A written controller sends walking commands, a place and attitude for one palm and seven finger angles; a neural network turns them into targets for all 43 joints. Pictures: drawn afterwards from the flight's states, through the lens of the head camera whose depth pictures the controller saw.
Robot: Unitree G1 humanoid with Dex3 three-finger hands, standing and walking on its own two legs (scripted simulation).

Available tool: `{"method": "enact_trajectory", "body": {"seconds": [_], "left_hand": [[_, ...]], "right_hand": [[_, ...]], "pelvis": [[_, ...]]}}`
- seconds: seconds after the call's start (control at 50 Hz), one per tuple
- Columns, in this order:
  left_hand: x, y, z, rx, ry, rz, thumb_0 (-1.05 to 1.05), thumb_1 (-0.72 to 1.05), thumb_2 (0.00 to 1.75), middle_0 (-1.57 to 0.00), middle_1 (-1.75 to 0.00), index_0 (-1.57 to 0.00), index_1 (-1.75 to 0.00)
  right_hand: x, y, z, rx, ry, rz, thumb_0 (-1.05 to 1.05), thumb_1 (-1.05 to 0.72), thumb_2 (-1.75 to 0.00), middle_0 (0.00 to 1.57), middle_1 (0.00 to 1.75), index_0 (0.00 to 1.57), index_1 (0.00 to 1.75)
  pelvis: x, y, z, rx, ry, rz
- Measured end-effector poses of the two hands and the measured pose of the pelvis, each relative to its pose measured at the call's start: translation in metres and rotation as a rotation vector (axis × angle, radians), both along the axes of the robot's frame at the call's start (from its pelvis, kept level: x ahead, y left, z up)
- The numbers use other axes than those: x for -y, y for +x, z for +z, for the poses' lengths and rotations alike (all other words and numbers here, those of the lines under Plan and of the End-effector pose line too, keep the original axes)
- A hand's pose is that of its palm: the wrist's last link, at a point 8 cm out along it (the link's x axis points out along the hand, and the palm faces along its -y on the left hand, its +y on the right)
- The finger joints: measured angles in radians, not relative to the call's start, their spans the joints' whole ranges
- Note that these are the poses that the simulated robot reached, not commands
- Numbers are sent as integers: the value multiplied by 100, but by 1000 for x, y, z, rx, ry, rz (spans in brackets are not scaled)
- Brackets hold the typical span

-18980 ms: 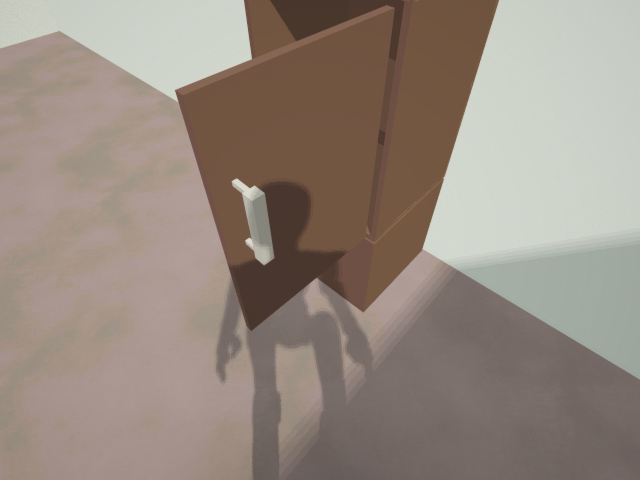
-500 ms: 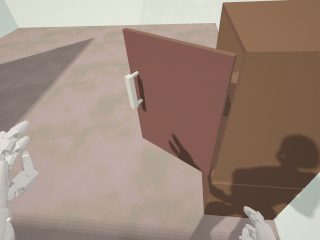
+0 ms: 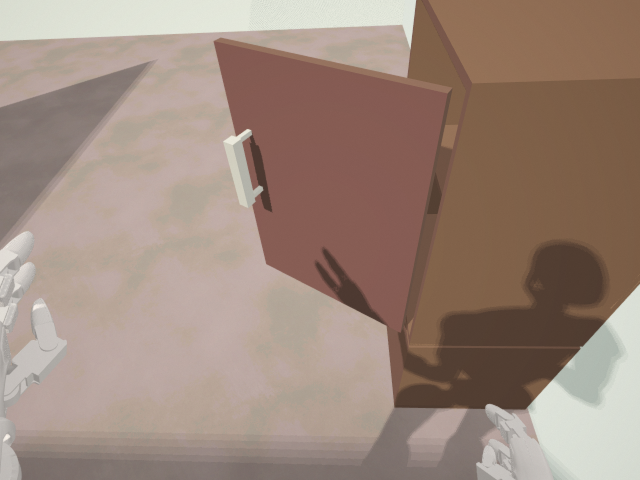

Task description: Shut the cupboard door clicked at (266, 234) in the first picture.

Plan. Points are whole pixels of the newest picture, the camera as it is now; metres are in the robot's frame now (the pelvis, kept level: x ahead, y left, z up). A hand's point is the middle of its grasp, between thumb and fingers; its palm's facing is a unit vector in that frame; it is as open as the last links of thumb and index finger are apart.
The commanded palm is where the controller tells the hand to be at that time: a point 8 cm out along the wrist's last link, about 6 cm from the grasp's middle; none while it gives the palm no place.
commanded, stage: step back with the hand held close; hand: left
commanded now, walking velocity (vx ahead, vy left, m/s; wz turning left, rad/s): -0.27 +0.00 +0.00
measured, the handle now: (247, 168) +0.68 +0.22 +0.01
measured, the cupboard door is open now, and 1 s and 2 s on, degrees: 59 59 59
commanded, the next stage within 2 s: stop stepping back and stand still in 1.46 s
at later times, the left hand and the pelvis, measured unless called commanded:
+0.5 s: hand (8, 407) +0.14 +0.29 +0.14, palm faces +0.48 -0.76 -0.45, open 7.4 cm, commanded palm +0.08 +0.32 +0.17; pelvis -0.06 +0.02 -0.02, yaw +0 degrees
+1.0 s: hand out of the picture +0.09 +0.28 +0.15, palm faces +0.52 -0.70 -0.49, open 7.4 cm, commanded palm +0.02 +0.31 +0.17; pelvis -0.11 +0.00 -0.04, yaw +3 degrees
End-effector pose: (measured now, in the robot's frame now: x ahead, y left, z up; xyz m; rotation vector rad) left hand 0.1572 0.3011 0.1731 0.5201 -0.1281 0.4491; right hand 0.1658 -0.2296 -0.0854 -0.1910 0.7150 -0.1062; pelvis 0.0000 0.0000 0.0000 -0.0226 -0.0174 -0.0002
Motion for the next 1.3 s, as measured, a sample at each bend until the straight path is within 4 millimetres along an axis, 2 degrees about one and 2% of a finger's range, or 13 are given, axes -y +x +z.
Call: {"method": "enact_trajectory", "body": {"seconds": [0.12, 0.28, 0.36, 0.46, 0.56, 0.66, 0.76, 0.9, 0.98, 1.08, 1.18, 1.3], "left_hand": [[-4, 3, -8, -32, 11, -61, 1, 89, 90, -21, -30, -22, -31], [-19, -14, 16, 44, 110, -96, 1, 88, 90, -21, -30, -22, -31], [-23, -32, 16, 88, 117, -71, 1, 89, 90, -21, -30, -22, -31], [-24, -51, -3, 91, 67, -13, 1, 89, 90, -21, -30, -22, -31], [-13, -64, -16, 90, 35, -12, 1, 89, 90, -21, -30, -21, -31], [-3, -73, -4, 153, 80, -57, 1, 88, 90, -21, -30, -22, -31], [-2, -81, 12, 216, 141, -93, 1, 88, 90, -21, -30, -22, -31], [-13, -94, 6, 184, 190, -59, 1, 88, 90, -21, -30, -22, -31], [-13, -107, -3, 173, 169, -11, 1, 88, 90, -21, -30, -22, -31], [2, -124, -8, 179, 111, -13, 1, 88, 90, -21, -30, -22, -31], [8, -141, 3, 211, 114, -70, 1, 88, 90, -21, -30, -22, -31], [-11, -172, 21, 233, 197, -46, 1, 88, 90, -21, -30, -22, -31]], "right_hand": [[7, -16, 0, -51, -51, -67, 1, -90, -90, 20, 30, 20, 30], [-4, -31, 7, -16, -56, -96, 1, -90, -90, 20, 30, 20, 30], [-12, -39, 7, 16, -41, -78, 1, -90, -90, 20, 30, 20, 30], [-13, -52, 0, 16, -38, -51, 1, -90, -90, 20, 30, 20, 30], [-5, -71, -6, -13, -60, -33, 1, -90, -90, 20, 30, 20, 30], [5, -90, -6, -31, -86, -36, 1, -90, -90, 20, 30, 20, 30], [13, -106, -4, -35, -105, -53, 1, -90, -90, 20, 30, 20, 30], [14, -120, -13, -13, -91, -79, 1, -90, -90, 20, 30, 20, 30], [12, -121, -22, -27, -76, -49, 1, -90, -90, 20, 30, 20, 30], [9, -121, -22, -42, -72, 4, 1, -90, -90, 20, 30, 20, 30], [2, -127, -11, -54, -84, 34, 1, -90, -90, 20, 30, 20, 30], [-8, -141, -5, 7, -82, 15, 1, -90, -90, 20, 30, 20, 30]], "pelvis": [[-14, -5, -3, -33, 13, -7], [-24, -22, -8, -20, 26, -15], [-23, -33, -12, -9, 31, -12], [-18, -49, -18, -7, 28, -5], [-12, -65, -22, -7, 27, 4], [-7, -76, -24, -11, 28, 11], [-8, -86, -24, -19, 23, 12], [-8, -97, -31, -8, 15, 28], [-1, -103, -36, -3, 14, 48], [6, -117, -34, -17, 34, 63], [3, -135, -27, -31, 41, 89], [-1, -154, -27, -26, -45, 107]]}}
